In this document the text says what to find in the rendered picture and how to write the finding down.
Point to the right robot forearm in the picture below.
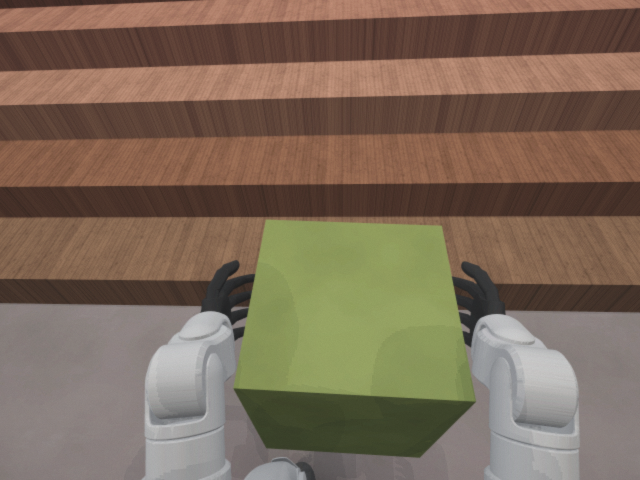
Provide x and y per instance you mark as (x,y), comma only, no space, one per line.
(533,403)

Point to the left robot forearm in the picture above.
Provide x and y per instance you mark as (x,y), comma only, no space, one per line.
(185,402)

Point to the left robot shin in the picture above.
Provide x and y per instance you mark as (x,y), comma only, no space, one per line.
(284,459)

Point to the right robot hand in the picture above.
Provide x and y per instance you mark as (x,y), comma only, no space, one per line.
(486,298)

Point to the carton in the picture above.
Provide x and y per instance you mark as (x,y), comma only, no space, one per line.
(353,341)

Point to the left robot hand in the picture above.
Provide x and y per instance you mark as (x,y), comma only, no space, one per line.
(217,299)

